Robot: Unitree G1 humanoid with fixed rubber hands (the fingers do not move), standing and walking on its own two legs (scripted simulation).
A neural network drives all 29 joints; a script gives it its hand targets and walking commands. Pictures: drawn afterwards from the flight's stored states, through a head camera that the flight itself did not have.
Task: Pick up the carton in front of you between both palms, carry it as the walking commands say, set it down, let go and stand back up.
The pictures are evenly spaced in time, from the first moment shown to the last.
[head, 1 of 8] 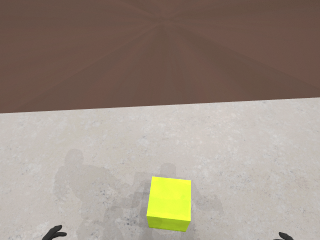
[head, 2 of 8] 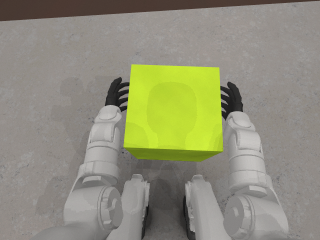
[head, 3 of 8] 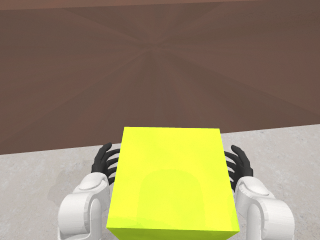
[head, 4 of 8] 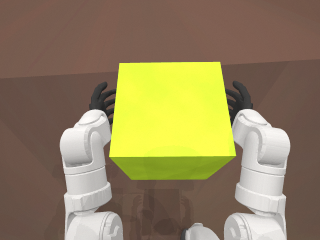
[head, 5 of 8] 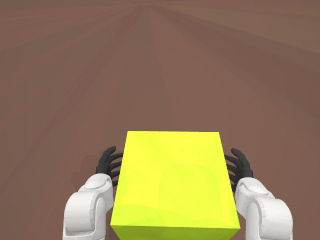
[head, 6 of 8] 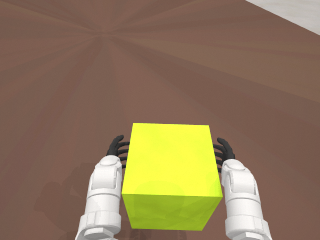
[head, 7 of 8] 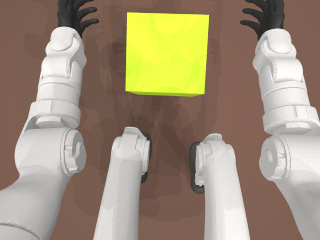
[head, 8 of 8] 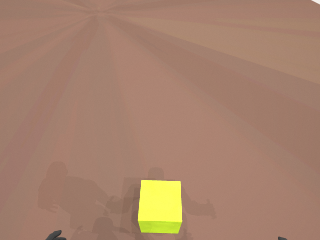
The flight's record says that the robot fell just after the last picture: no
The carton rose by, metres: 0.94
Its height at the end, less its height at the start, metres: +0.22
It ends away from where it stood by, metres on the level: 5.91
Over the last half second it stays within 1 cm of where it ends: yes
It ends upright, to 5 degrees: yes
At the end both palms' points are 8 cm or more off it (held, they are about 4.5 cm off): yes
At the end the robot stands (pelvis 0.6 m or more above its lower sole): yes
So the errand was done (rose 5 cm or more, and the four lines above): yes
